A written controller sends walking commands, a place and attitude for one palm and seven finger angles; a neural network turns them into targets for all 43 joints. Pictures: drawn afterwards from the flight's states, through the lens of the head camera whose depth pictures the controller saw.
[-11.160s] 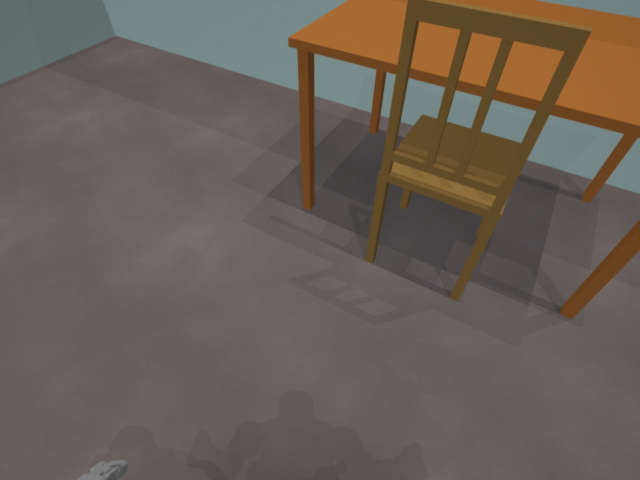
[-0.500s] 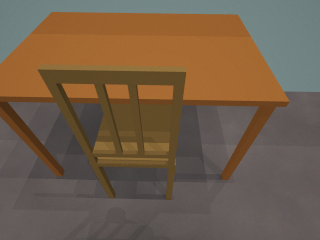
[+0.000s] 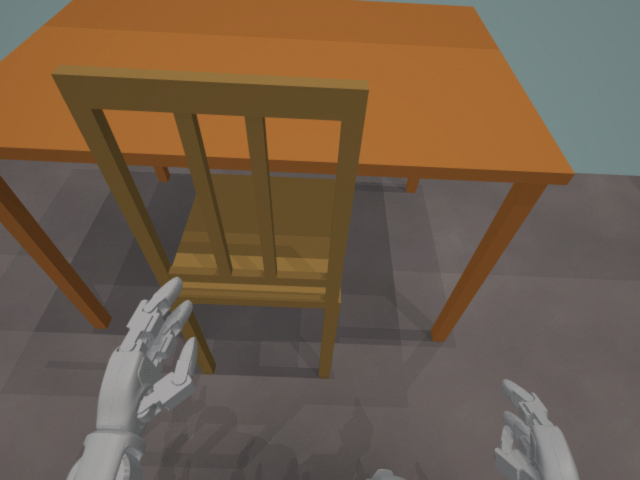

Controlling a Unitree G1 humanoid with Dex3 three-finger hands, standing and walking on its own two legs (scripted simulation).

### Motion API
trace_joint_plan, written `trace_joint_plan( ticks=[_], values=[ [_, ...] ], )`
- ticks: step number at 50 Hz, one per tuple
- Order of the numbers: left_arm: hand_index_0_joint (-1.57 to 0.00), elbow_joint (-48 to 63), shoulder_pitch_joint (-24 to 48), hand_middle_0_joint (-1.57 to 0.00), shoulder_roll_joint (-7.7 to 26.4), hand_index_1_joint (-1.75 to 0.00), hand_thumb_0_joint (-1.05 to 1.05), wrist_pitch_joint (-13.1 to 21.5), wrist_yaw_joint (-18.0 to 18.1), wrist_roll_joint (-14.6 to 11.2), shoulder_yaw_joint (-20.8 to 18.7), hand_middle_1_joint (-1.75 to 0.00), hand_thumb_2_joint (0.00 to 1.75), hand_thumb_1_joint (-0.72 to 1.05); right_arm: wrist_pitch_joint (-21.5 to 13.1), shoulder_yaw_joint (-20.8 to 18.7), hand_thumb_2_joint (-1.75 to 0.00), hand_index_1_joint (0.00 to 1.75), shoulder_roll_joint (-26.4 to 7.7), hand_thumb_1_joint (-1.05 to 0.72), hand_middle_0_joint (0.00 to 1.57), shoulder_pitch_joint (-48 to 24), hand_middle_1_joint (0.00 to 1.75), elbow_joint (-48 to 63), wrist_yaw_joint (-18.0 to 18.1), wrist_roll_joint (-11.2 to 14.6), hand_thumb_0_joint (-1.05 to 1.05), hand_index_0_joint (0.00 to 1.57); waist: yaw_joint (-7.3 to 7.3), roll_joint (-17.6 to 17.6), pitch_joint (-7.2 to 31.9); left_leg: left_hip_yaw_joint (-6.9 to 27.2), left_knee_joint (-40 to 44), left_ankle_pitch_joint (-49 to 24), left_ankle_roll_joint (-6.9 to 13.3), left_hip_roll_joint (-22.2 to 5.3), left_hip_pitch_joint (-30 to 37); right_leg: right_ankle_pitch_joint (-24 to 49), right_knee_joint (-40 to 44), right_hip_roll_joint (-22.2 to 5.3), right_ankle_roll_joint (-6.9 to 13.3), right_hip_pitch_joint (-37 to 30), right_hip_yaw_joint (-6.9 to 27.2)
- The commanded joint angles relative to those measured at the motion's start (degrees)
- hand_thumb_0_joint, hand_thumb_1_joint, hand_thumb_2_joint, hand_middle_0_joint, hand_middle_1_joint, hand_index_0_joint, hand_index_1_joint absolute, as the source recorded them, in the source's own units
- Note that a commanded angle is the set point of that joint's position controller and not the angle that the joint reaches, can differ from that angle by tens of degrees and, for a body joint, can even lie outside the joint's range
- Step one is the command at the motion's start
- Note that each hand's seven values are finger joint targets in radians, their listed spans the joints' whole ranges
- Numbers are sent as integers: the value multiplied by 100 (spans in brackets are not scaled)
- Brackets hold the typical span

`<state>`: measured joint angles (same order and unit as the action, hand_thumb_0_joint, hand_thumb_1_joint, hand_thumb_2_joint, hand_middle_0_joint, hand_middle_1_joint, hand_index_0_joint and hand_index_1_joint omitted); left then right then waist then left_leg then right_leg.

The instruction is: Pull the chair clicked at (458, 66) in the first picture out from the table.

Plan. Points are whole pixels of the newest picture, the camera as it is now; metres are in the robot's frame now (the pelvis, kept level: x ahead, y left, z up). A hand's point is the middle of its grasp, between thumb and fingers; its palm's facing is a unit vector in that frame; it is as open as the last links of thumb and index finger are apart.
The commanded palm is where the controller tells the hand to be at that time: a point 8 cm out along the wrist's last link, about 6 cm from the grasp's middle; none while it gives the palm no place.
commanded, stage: raise the hand toward the chair's back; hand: left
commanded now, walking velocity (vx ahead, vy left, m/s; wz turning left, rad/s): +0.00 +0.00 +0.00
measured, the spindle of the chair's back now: (209, 208) +0.52 +0.20 +0.01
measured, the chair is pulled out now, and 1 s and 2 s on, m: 0.00 0.00 0.00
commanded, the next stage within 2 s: aim the fingers beside a spindle in 1.80 s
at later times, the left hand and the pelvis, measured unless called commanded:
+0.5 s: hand (167, 411) +0.21 +0.19 -0.01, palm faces -0.02 -1.00 -0.03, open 12.5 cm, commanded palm +0.17 +0.25 +0.00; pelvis -0.02 +0.00 -0.05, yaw +1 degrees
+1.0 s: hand (146, 397) +0.22 +0.21 +0.00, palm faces +0.00 -1.00 -0.06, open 16.4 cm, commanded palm +0.20 +0.27 +0.01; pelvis +0.00 +0.01 -0.04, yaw +2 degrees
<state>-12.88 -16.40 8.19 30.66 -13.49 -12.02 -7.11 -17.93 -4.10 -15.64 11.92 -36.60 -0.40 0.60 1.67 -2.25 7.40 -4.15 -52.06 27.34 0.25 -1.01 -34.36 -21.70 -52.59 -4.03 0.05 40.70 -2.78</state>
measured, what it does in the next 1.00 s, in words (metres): stands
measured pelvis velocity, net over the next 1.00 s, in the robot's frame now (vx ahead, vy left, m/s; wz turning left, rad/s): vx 0.00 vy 0.01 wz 0.03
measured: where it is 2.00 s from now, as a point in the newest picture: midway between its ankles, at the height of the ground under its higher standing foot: outside the picture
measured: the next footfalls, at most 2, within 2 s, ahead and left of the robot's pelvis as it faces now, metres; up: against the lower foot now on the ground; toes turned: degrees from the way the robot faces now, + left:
none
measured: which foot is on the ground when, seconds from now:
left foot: down 0.00-1.00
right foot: down 0.00-1.00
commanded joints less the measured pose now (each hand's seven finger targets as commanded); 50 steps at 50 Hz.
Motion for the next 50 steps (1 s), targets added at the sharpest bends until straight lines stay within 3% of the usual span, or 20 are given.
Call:
trace_joint_plan(
  ticks=[1,2,3,4,6,7,8,10,12,15,17,20,22,27,28,31,33,37,40,50],
  values=[
    [-16,477,-1104,-16,817,-24,0,618,-668,-299,-730,-24,74,53,-22,-196,-90,30,-585,-90,20,-619,30,1595,-71,88,0,20,-662,67,584,34,-275,-428,-40,418,-1622,-371,22,120,203,-403,404],
    [-16,861,-778,-16,1024,-24,0,496,-584,-343,-862,-24,73,50,64,-194,-90,30,-598,-90,20,-577,30,1722,-39,105,0,20,-602,33,719,100,-325,-318,-16,386,-1670,-629,38,145,193,-370,476],
    [-16,1387,-566,-16,1032,-23,0,419,-486,-376,-813,-23,72,48,110,-178,-90,30,-577,-90,20,-567,30,1911,8,111,0,20,-560,192,1041,110,-409,-265,22,364,-1665,-799,27,142,164,-413,583],
    [-16,1711,-402,-16,1011,-23,0,391,-351,-361,-792,-23,71,46,147,-150,-90,30,-530,-90,20,-474,30,1933,54,107,0,20,-494,429,1056,212,-402,-211,37,297,-1557,-854,-36,199,177,-203,509],
    [-15,2679,180,-15,1057,-22,0,533,-106,-294,-679,-22,69,41,159,-114,-90,30,-489,-90,20,-260,30,1864,141,64,0,20,-259,815,1315,291,-626,-498,78,215,-1351,-392,-243,250,175,-56,445],
    [-15,3100,561,-15,1134,-22,0,609,-51,-272,-585,-22,68,39,153,-80,-90,30,-509,-90,20,-193,30,1811,190,29,0,20,-72,685,1474,336,-804,-550,111,180,-1369,-286,-340,287,138,70,448],
    [-15,3190,562,-15,1107,-22,0,652,-44,-230,-528,-22,67,36,144,-62,-90,30,-488,-90,20,-148,30,1744,239,16,0,20,-20,695,1551,367,-903,-581,115,158,-1400,-296,-306,277,137,65,503],
    [-14,2917,478,-14,855,-21,0,645,-205,-230,-163,-21,65,32,62,2,-90,30,-520,-90,20,-116,30,1565,293,36,0,20,173,629,1270,455,-1046,-538,118,121,-1526,-288,-333,312,120,362,415],
    [-14,2487,571,-14,911,-20,0,426,-487,-301,-64,-20,63,27,12,69,-90,30,-602,-90,20,-60,30,1422,340,55,0,20,282,511,1132,521,-1129,-443,132,103,-1685,-395,-339,350,117,448,379],
    [-13,2047,289,-13,1110,-19,0,-183,-760,-380,-344,-19,60,20,17,83,-90,30,-610,-90,20,-145,30,1425,407,157,0,20,100,248,1345,510,-1019,-267,122,135,-1904,-750,-161,298,58,113,431],
    [-13,1813,-34,-13,1319,-18,0,-605,-819,-513,-736,-18,58,15,65,90,-90,30,-578,-90,20,-232,30,1447,426,174,0,20,-152,341,1494,525,-891,-485,93,164,-1832,-583,-179,303,103,-198,375],
    [-12,2252,-210,-12,1246,-17,0,-847,-585,-586,-949,-17,55,8,117,74,-90,30,-433,-90,20,-322,30,1546,392,165,0,20,-308,159,1807,531,-662,-803,90,185,-1636,-219,-168,269,50,-503,249],
    [-11,2127,-365,-11,1263,-16,0,-831,-387,-606,-1075,-16,53,4,145,75,-90,30,-379,-90,20,-363,30,1505,376,118,0,20,-373,64,1686,562,-620,-920,62,178,-1651,-96,-238,309,72,-499,169],
    [-10,2030,-301,-10,1081,-15,0,-425,-194,-410,-771,-15,48,-8,134,62,-90,30,-440,-90,20,-241,30,1466,339,85,0,20,-225,30,1160,580,-481,-640,53,162,-1675,-402,-275,324,99,-2,2],
    [-10,2153,-168,-10,1067,-14,0,-326,-228,-367,-669,-14,47,-10,114,60,-90,30,-480,-90,20,-201,30,1479,335,90,0,20,-151,131,1171,564,-469,-564,63,159,-1609,-454,-251,311,93,88,13],
    [-9,2146,-252,-9,1083,-13,0,-207,-260,-353,-639,-13,44,-17,79,43,-90,30,-539,-90,20,-90,30,1475,352,101,0,20,-136,244,1177,558,-408,-515,68,165,-1511,-435,-252,299,101,147,-37],
    [-9,2347,-109,-9,1211,-12,0,-187,-300,-372,-682,-12,42,-22,90,59,-90,30,-585,-90,20,-41,30,1528,358,103,0,20,-154,491,1300,569,-359,-582,58,170,-1344,-340,-311,325,129,147,-73],
    [-8,2398,-149,-8,1292,-11,0,-201,-224,-401,-817,-11,38,-31,122,46,-90,30,-589,-90,20,41,30,1501,367,98,0,20,-178,518,1371,623,-329,-976,19,155,-1148,67,-404,372,150,48,-179],
    [-7,2472,-244,-7,1173,-10,0,-234,-196,-371,-723,-10,35,-38,156,41,-90,30,-572,-90,20,40,30,1519,342,91,0,20,-151,667,1393,592,-308,-1227,2,144,-990,347,-381,361,133,31,-207],
    [-6,2263,54,-6,1246,-8,0,-508,-357,-366,-799,-8,30,-50,299,103,-90,30,-583,-90,20,113,30,1587,331,88,0,20,-78,556,1290,635,-253,-1427,-36,119,-886,600,-314,407,124,-30,-262]
  ],
)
